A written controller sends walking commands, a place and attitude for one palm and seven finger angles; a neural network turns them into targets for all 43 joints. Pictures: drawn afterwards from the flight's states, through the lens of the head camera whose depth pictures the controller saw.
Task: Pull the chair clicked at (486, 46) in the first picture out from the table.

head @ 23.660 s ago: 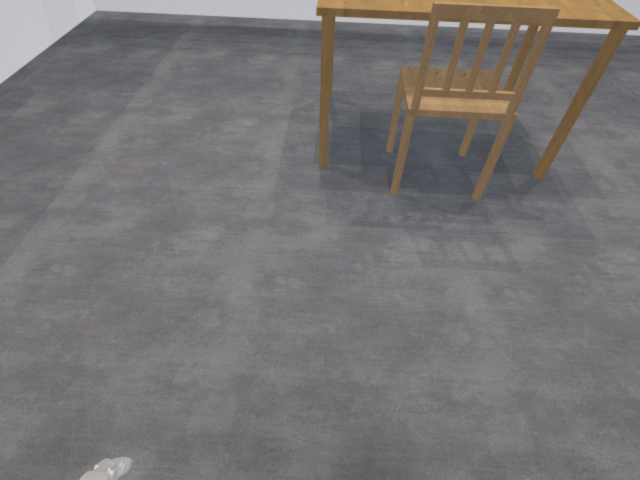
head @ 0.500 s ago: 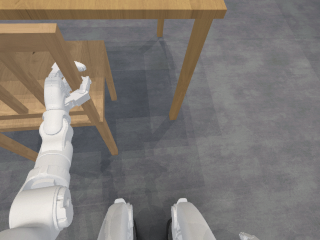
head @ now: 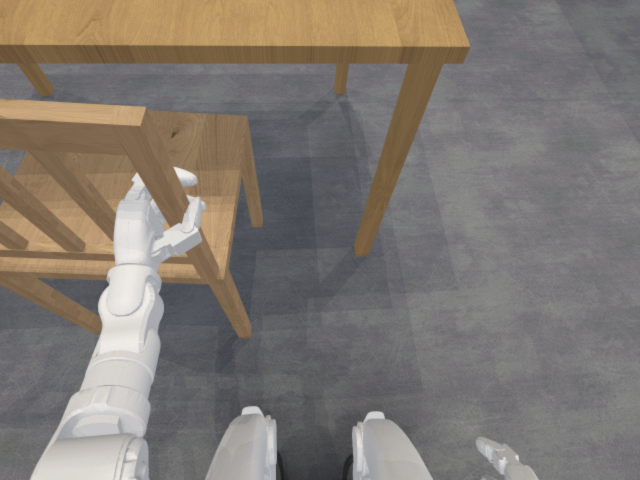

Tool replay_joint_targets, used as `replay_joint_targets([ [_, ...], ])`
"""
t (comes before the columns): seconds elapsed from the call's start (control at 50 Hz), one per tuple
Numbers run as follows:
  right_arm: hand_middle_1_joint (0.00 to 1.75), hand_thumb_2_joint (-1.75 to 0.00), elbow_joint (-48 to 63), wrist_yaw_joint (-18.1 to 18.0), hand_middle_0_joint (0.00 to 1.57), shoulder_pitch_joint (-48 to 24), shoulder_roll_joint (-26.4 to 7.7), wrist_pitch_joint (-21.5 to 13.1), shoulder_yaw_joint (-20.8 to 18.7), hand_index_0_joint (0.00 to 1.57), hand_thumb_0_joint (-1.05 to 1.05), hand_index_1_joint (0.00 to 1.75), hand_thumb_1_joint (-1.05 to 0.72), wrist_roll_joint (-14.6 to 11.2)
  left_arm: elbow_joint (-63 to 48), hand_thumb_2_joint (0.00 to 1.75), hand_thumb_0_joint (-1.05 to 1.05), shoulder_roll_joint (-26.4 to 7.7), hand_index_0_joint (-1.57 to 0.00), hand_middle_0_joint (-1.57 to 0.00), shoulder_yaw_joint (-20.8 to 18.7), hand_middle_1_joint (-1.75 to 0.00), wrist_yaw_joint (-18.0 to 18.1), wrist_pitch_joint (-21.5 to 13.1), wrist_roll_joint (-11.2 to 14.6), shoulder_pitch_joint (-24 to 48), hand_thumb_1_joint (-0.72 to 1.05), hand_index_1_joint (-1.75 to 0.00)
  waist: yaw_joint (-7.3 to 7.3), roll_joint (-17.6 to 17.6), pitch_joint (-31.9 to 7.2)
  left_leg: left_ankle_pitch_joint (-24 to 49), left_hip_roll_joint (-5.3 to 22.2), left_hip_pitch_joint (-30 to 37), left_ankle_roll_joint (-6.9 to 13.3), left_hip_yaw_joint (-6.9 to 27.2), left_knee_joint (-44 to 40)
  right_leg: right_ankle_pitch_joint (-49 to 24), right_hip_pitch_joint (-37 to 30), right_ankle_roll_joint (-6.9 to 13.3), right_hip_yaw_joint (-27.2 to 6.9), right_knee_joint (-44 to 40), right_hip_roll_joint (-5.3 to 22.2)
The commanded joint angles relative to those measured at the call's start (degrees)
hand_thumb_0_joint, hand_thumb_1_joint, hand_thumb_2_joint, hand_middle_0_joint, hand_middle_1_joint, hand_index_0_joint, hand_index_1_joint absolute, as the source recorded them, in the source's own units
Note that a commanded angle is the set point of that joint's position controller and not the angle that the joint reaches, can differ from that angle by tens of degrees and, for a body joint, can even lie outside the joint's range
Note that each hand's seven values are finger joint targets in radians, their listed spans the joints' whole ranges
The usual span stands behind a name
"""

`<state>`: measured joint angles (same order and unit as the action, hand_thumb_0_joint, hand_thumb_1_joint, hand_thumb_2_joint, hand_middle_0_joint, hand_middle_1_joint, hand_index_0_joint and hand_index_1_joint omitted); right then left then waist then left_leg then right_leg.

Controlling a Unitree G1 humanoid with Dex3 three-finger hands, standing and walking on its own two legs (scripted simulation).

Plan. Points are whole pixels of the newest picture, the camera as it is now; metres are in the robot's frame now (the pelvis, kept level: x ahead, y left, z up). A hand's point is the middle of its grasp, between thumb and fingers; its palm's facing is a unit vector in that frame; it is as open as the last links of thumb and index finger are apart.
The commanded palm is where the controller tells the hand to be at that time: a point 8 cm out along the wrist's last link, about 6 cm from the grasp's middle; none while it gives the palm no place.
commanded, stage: hook a spindle and tug to test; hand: left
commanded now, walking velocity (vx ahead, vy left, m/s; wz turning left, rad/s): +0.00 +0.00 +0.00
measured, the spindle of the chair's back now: (26, 204) +0.45 +0.37 +0.01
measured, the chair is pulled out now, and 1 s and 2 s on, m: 0.03 0.15 0.23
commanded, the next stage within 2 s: step backward, pulling the chair out in 0.04 s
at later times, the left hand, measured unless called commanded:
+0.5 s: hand (184, 239) +0.39 +0.16 +0.03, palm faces +0.08 -0.99 -0.10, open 5.8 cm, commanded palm +0.38 +0.21 +0.03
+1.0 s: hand (207, 313) +0.30 +0.12 +0.03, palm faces +0.06 -0.99 -0.14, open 5.9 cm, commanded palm +0.31 +0.18 +0.04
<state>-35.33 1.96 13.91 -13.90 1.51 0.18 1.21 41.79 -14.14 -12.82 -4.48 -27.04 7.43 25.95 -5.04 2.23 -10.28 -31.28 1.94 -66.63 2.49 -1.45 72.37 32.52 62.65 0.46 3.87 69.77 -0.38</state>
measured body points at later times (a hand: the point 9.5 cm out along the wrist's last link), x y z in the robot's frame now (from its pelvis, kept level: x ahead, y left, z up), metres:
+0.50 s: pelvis +0.00 +0.01 +0.09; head +0.09 +0.04 +0.53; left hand +0.38 +0.21 +0.04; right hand +0.06 -0.26 -0.03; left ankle +0.02 +0.09 -0.63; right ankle +0.00 -0.12 -0.62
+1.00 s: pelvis -0.07 -0.01 +0.10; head +0.03 -0.02 +0.53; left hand +0.29 +0.18 +0.05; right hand +0.02 -0.28 -0.04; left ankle +0.02 +0.09 -0.62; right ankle +0.00 -0.12 -0.63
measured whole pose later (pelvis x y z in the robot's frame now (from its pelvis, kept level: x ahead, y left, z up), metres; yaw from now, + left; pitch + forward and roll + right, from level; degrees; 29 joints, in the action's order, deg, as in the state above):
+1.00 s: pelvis -0.07 -0.01 +0.10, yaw +1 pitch +5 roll -1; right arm -41.8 -7.6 11.8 -14.9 1.2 1.1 -4.7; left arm 62.0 -10.5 -3.9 4.5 -15.9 5.2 29.6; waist -4.3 1.9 7.2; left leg -11.2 1.2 -31.0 1.0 -1.9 36.4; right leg 11.6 27.8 1.0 3.6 34.4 -0.9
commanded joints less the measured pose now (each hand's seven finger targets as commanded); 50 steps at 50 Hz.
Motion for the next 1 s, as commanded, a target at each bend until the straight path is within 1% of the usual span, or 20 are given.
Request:
replay_joint_targets([
  [0.0,0.3,-0.9,3.93,-1.21,0.2,5.83,-8.87,-1.89,-3.17,0.2,0.0,0.3,-0.9,0.2,-11.55,0.9,0.0,-7.17,-0.5,-0.5,0.29,-1.45,-0.7,-4.59,-0.61,19.37,0.9,-1.45,-2.45,3.19,-25.65,26.58,-0.18,25.86,-2.37,5.6,-6.84,-21.18,-5.63,1.27,-1.36,-6.74,-1.47],
  [0.1,0.3,-0.9,4.01,-1.48,0.2,5.38,-8.86,-2.42,-3.01,0.2,0.0,0.3,-0.9,0.16,-11.23,0.9,0.0,-6.98,-0.5,-0.5,0.5,-1.45,-0.84,-4.3,-0.28,21.15,0.9,-1.45,-2.6,2.29,-26.75,25.0,-0.31,25.51,-2.24,5.63,-6.72,-20.27,-5.89,1.22,-1.47,-6.82,-1.42],
  [0.12,0.3,-0.9,4.09,-1.59,0.2,5.45,-8.87,-2.65,-2.87,0.2,0.0,0.3,-0.9,0.16,-12.27,0.9,0.0,-6.68,-0.5,-0.5,1.45,-1.45,-0.73,-4.4,-0.36,24.28,0.9,-1.45,-3.09,4.52,-26.81,25.0,-0.33,26.16,-2.26,5.99,-6.62,-19.7,-4.53,1.35,-1.55,-6.61,-1.38],
  [0.14,0.3,-0.9,8.86,-3.18,0.2,9.23,-8.85,1.81,-2.91,0.2,0.0,0.3,-0.9,-3.77,-22.58,0.9,0.0,-27.32,-0.5,-0.5,-5.51,-1.45,5.15,2.13,-6.61,29.7,0.9,-1.45,2.45,6.38,-43.87,24.29,0.44,44.29,-0.93,3.8,-18.58,-23.55,-32.54,1.63,-7.38,-17.22,2.43],
  [0.16,0.3,-0.9,11.09,-4.71,0.2,8.61,-6.81,2.67,-2.67,0.2,0.0,0.3,-0.9,-4.83,-25.21,0.9,0.0,-20.99,-0.5,-0.5,-1.19,-1.45,7.07,5.91,-6.26,29.32,0.9,-1.45,0.63,8.32,-42.13,27.96,-0.63,47.58,-0.63,3.02,-21.0,-33.32,-37.34,1.4,-7.19,-20.36,2.11],
  [0.18,0.3,-0.9,11.31,-5.58,0.2,9.39,-6.91,2.9,-2.73,0.2,0.0,0.3,-0.9,-4.96,-25.52,0.9,0.0,-19.05,-0.5,-0.5,-0.27,-1.45,7.92,8.24,-5.9,25.7,0.9,-1.45,0.38,6.48,-40.48,30.41,-0.56,46.97,-0.66,3.12,-21.48,-38.9,-39.21,1.05,-6.9,-20.98,2.62],
  [0.2,0.3,-0.9,11.2,-6.11,0.2,7.38,-6.66,3.58,-2.33,0.2,0.0,0.3,-0.9,-5.12,-21.75,0.9,0.0,-16.6,-0.5,-0.5,1.13,-1.45,8.52,10.95,-6.56,20.64,0.9,-1.45,0.47,7.96,-36.9,32.09,-0.07,45.76,-0.95,3.49,-22.53,-39.62,-37.35,1.12,-6.86,-20.84,3.31],
  [0.24,0.3,-0.9,8.9,-6.98,0.2,6.67,-6.85,5.2,-1.2,0.2,0.0,0.3,-0.9,-5.09,-9.07,0.9,0.0,-12.36,-0.5,-0.5,4.19,-1.45,9.71,15.6,-6.72,14.07,0.9,-1.45,0.05,1.7,-24.54,29.12,1.27,39.36,-0.25,4.41,-25.27,-37.5,-36.49,0.18,-6.69,-23.93,3.88],
  [0.28,0.3,-0.9,6.7,-7.82,0.2,7.15,-7.77,5.66,-0.5,0.2,0.0,0.3,-0.9,-4.74,-2.68,0.9,0.0,-11.77,-0.5,-0.5,5.34,-1.45,10.91,15.98,-6.62,18.71,0.9,-1.45,-0.58,-0.13,-15.07,28.86,3.28,37.84,0.41,6.45,-29.07,-35.34,-34.35,-0.8,-5.51,-25.97,4.34],
  [0.3,0.3,-0.9,5.68,-8.06,0.2,7.41,-8.21,5.68,-0.43,0.2,0.0,0.3,-0.9,-4.53,-0.15,0.9,0.0,-12.41,-0.5,-0.5,5.19,-1.45,11.42,15.55,-6.82,21.15,0.9,-1.45,-0.52,0.95,-13.27,30.71,4.05,38.49,0.4,7.04,-30.35,-35.82,-34.55,-1.04,-5.44,-26.73,4.6],
  [0.32,0.3,-0.9,5.07,-8.39,0.2,7.44,-8.54,5.43,-0.67,0.2,0.0,0.3,-0.9,-4.29,0.1,0.9,0.0,-14.44,-0.5,-0.5,4.02,-1.45,11.84,14.48,-6.9,25.23,0.9,-1.45,-0.2,4.12,-13.18,33.73,4.22,40.81,0.22,7.02,-31.06,-36.98,-34.31,-1.16,-5.83,-27.8,5.03],
  [0.4,0.3,-0.9,2.17,-8.8,0.2,8.39,-8.45,4.76,-0.81,0.2,0.0,0.3,-0.9,-4.12,6.15,0.9,0.0,-10.48,-0.5,-0.5,7.74,-1.45,11.18,12.59,-6.75,25.92,0.9,-1.45,0.68,12.45,-13.92,48.5,6.92,52.14,-0.01,9.72,-34.08,-33.77,-32.59,-0.98,-5.14,-29.18,4.15],
  [0.44,0.3,-0.9,1.3,-8.91,0.2,8.1,-8.31,4.29,-1.14,0.2,0.0,0.3,-0.9,-4.18,7.34,0.9,0.0,-9.26,-0.5,-0.5,8.43,-1.45,10.44,12.36,-6.54,25.19,0.9,-1.45,0.88,13.14,-15.19,54.4,8.2,56.95,0.1,10.8,-35.17,-29.73,-32.44,-0.83,-4.99,-29.53,3.29],
  [0.48,0.3,-0.9,1.09,-8.81,0.2,7.03,-8.27,3.83,-1.36,0.2,0.0,0.3,-0.9,-4.12,7.16,0.9,0.0,-8.54,-0.5,-0.5,8.81,-1.45,9.78,11.87,-6.15,24.51,0.9,-1.45,1.25,12.84,-15.55,54.06,9.47,58.23,0.33,11.9,-37.18,-24.57,-33.07,-0.63,-4.85,-29.3,2.69],
  [0.54,0.3,-0.9,0.86,-8.93,0.2,6.03,-8.17,3.02,-1.72,0.2,0.0,0.3,-0.9,-3.99,6.52,0.9,0.0,-9.07,-0.5,-0.5,7.74,-1.45,9.43,11.03,-6.21,22.42,0.9,-1.45,1.64,11.17,-16.25,55.29,10.71,60.03,0.79,12.54,-38.79,-23.16,-34.78,-0.51,-5.02,-29.45,2.45],
  [0.66,0.3,-0.9,0.56,-9.24,0.2,3.77,-8.32,1.97,-1.94,0.2,0.0,0.3,-0.9,-4.04,4.86,0.9,0.0,-10.18,-0.5,-0.5,6.79,-1.45,9.35,10.11,-6.25,20.76,0.9,-1.45,2.23,8.66,-14.71,46.74,11.76,55.8,1.41,11.79,-41.31,-23.79,-40.06,-0.09,-5.86,-30.93,3.14],
  [0.72,0.3,-0.9,-0.02,-9.88,0.2,3.48,-8.5,1.1,-1.96,0.2,0.0,0.3,-0.9,-4.35,4.9,0.9,0.0,-12.06,-0.5,-0.5,6.27,-1.45,9.7,9.72,-6.36,22.54,0.9,-1.45,2.05,6.11,-13.91,37.85,10.19,51.69,1.02,9.77,-40.8,-30.21,-43.11,0.04,-6.77,-33.75,4.31],
  [0.78,0.3,-0.9,-1.08,-10.35,0.2,3.7,-8.22,-0.02,-1.84,0.2,0.0,0.3,-0.9,-4.75,6.86,0.9,0.0,-12.34,-0.5,-0.5,6.91,-1.45,10.27,9.34,-6.15,23.63,0.9,-1.45,1.45,3.86,-12.76,28.9,7.78,49.38,0.05,8.26,-40.04,-31.68,-43.6,0.27,-8.46,-36.65,6.1],
  [0.92,0.3,-0.9,-2.07,-10.66,0.2,2.82,-8.38,-2.19,-1.64,0.2,0.0,0.3,-0.9,-5.66,8.25,0.9,0.0,-13.6,-0.5,-0.5,8.6,-1.45,11.46,8.63,-5.78,26.04,0.9,-1.45,0.87,-0.45,-10.45,15.83,1.4,50.85,-2.02,4.11,-35.97,-22.82,-41.91,0.33,-14.31,-47.28,12.64],
  [0.98,0.3,-0.9,-2.03,-10.49,0.2,1.35,-8.11,-2.62,-1.16,0.2,0.0,0.3,-0.9,-6.07,8.48,0.9,0.0,-11.53,-0.5,-0.5,10.42,-1.45,11.57,9.16,-5.39,25.25,0.9,-1.45,1.13,-3.72,-8.35,13.53,0.46,52.23,-2.19,3.53,-35.87,-18.08,-41.27,0.28,-14.01,-50.42,14.33],
])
